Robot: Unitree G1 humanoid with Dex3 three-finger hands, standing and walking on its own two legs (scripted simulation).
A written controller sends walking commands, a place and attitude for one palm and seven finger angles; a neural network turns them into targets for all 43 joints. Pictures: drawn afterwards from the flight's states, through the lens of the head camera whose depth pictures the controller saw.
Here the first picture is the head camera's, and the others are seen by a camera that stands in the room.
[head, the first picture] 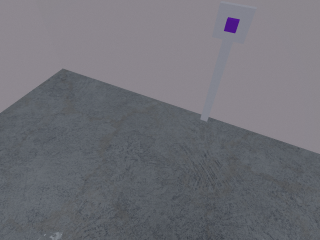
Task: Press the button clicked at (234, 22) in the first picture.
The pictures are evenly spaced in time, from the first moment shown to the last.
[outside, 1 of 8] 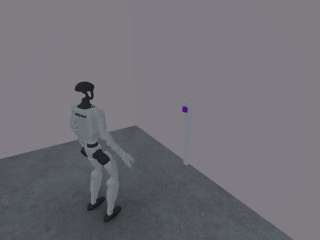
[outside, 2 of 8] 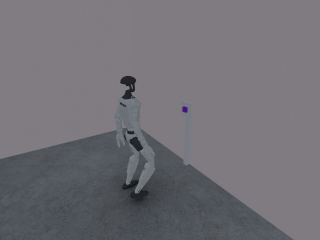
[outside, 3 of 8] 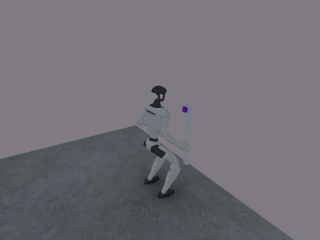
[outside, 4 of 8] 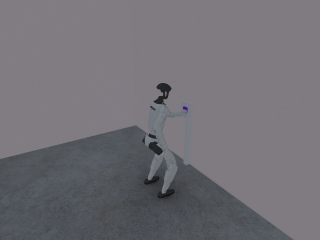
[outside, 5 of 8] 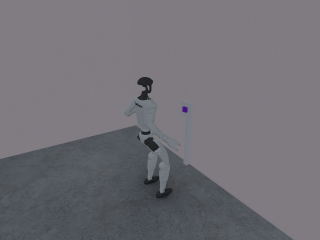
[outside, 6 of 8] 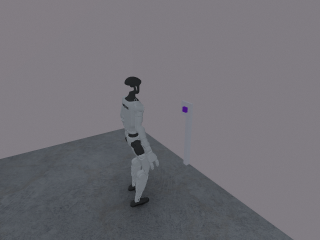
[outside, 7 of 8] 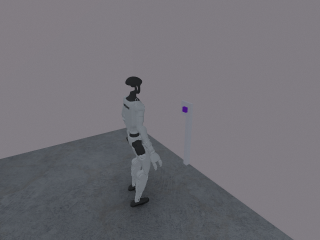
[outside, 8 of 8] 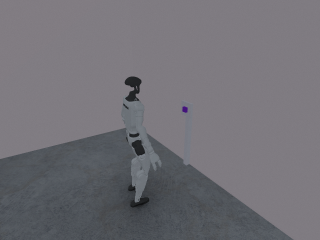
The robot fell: no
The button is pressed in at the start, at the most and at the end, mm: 0 12 0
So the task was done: yes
